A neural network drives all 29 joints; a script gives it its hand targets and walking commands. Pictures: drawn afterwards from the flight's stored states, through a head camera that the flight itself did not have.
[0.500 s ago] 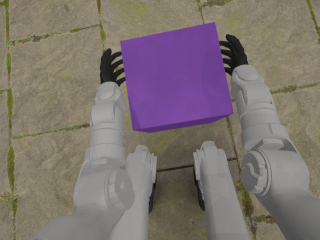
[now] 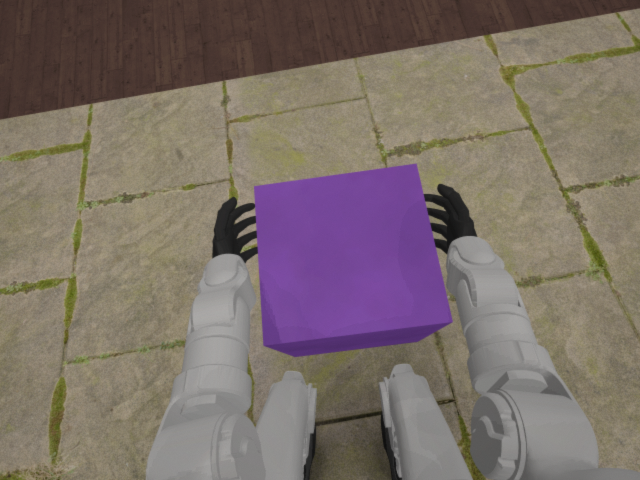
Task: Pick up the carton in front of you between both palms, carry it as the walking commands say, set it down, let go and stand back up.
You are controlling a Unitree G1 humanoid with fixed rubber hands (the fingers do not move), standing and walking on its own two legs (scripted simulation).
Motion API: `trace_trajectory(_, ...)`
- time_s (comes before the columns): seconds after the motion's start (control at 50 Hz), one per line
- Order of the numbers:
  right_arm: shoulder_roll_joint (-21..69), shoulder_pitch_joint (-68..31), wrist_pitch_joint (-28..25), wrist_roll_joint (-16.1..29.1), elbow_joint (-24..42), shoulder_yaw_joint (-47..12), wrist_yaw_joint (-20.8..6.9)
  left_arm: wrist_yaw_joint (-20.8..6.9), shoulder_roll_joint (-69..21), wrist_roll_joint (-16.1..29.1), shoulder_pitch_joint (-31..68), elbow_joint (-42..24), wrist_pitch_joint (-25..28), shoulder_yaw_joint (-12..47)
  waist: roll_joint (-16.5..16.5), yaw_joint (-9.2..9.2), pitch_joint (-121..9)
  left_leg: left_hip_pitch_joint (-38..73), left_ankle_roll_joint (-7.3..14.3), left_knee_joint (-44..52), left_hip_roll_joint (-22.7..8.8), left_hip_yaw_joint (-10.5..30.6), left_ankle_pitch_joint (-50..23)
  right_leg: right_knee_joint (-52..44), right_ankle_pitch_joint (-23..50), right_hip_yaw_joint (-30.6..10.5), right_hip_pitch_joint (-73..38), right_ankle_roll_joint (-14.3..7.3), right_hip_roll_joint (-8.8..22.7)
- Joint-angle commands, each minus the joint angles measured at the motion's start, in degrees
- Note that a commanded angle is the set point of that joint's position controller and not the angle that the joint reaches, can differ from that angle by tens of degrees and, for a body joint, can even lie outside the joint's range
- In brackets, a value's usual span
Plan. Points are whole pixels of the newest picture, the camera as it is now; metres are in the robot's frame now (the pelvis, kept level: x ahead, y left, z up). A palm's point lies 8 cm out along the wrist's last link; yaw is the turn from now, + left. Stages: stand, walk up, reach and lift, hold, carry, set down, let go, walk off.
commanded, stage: reach and lift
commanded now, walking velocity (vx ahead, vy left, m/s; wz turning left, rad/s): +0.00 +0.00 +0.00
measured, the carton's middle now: (346, 274) +0.38 -0.01 -0.12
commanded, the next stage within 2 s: hold in 1.68 s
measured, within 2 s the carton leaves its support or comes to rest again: neither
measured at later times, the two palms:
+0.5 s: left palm (176, 226) +0.35 +0.15 +0.12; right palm (504, 218) +0.35 -0.15 +0.11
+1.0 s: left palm (143, 210) +0.34 +0.15 +0.18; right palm (536, 206) +0.33 -0.15 +0.17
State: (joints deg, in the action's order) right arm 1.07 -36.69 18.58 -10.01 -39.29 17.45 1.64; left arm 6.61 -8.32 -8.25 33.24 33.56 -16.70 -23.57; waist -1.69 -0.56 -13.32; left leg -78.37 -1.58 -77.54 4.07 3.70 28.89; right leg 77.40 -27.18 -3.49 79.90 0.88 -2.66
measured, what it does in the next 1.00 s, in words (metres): rises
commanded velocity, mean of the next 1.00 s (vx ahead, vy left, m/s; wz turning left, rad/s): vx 0.00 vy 0.00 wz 0.00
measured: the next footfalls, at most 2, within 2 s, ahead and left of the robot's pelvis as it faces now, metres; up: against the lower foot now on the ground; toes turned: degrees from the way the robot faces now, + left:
none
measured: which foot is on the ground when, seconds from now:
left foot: down 0.00-1.00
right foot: down 0.00-1.00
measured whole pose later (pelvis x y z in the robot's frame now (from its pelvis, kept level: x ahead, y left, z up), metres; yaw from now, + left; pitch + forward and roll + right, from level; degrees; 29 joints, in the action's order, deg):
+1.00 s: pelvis +0.03 +0.01 +0.15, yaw -1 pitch -4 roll +0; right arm 9.4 -20.0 35.1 -18.3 -23.7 18.3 -0.3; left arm 0.6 -10.7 -18.5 21.7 24.8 -33.2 -20.5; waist -0.5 0.2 1.1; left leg -10.6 -0.1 -28.5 2.0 4.8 13.6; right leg 27.9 -11.9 -4.3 11.7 0.6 -1.3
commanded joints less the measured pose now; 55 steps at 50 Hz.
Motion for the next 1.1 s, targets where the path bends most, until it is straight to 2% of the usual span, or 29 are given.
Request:
trace_trajectory(0.0, 62.8, -30.1, -2.0, 8.0, 2.5, -30.3, -12.9, -15.1, -59.1, 6.2, 31.0, 4.0, -0.5, 35.0, 3.2, 0.72, -35.7, 19.6, 0.5, 13.9, 6.0, -2.3, -10.9, -13.6, 13.5, 1.2, -33.7, -0.8, -5.9)
trace_trajectory(0.3, 63.5, -16.2, -0.3, 7.4, 8.6, -34.1, -12.9, -17.0, -59.4, 4.7, 15.7, 1.2, -2.6, 38.7, 2.5, 0.45, -24.0, 43.8, 1.2, 32.6, 3.5, 1.1, -22.3, -31.7, 24.1, -1.6, -54.5, -1.2, -4.1)
trace_trajectory(0.42, 63.5, -12.3, 3.3, 8.3, 12.3, -35.7, -13.4, -18.0, -59.2, 5.2, 11.2, -1.9, -6.2, 40.7, 2.5, 0.53, -17.8, 54.0, 1.5, 40.4, 2.7, 1.6, -26.7, -39.4, 27.9, -1.8, -63.1, -1.1, -3.3)
trace_trajectory(0.56, 63.8, -9.7, 9.3, 9.5, 17.6, -37.5, -14.3, -19.5, -60.1, 6.1, 7.7, -5.7, -12.0, 41.9, 1.5, 0.77, -9.7, 64.1, 1.3, 48.9, 1.4, 1.5, -29.2, -48.0, 28.7, -1.3, -71.6, -0.9, -2.5)
trace_trajectory(0.62, 62.6, -9.0, 12.0, 8.6, 18.5, -36.2, -14.6, -19.9, -59.2, 5.7, 7.2, -6.3, -14.6, 40.6, 1.2, 0.89, -4.4, 66.4, 1.3, 52.3, 1.0, 1.5, -27.2, -51.3, 26.3, -0.9, -73.3, -0.9, -2.4)
trace_trajectory(0.68, 61.5, -9.5, 13.8, 7.0, 17.6, -32.9, -15.2, -20.3, -58.1, 4.0, 7.8, -5.1, -16.4, 37.4, 0.9, 1.01, 0.9, 66.6, 1.4, 54.8, 0.6, 1.5, -21.7, -53.4, 20.8, -0.6, -73.1, -1.4, -2.3)
trace_trajectory(0.78, 61.3, -15.0, 14.2, 5.3, 15.4, -29.2, -16.5, -21.1, -58.5, 2.2, 13.3, -2.9, -16.7, 33.5, 0.7, 0.84, 3.5, 65.5, 2.0, 55.8, 0.0, 1.0, -14.8, -53.8, 14.5, 0.1, -73.2, -1.9, -2.0)
trace_trajectory(0.9, 62.9, -19.8, 13.7, 6.0, 16.6, -30.5, -16.9, -21.4, -59.8, 2.9, 18.0, -4.1, -16.1, 34.5, 1.0, 0.76, -1.0, 67.1, 2.0, 55.3, 0.0, 0.7, -15.7, -53.3, 15.3, 0.4, -75.0, -1.7, -2.0)
trace_trajectory(1.08, 63.0, -17.3, 14.7, 5.8, 17.7, -31.1, -16.3, -21.6, -58.1, 2.7, 16.2, -5.4, -16.7, 34.8, 1.8, 0.64, -2.1, 68.9, 1.8, 56.1, 0.6, 0.3, -19.1, -54.9, 18.9, 0.0, -77.3, -1.2, -1.8)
